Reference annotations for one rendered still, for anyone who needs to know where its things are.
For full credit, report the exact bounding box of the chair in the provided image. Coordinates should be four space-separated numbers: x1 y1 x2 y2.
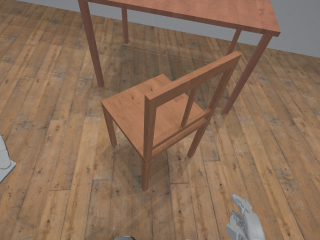
100 51 242 192

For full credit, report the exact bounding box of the table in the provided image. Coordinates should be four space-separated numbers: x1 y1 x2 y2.
78 0 281 114

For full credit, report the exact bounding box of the robot right hand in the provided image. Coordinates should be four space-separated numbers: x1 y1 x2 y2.
226 194 266 240

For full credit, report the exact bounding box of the robot left hand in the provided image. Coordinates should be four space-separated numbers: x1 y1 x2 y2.
0 134 16 184

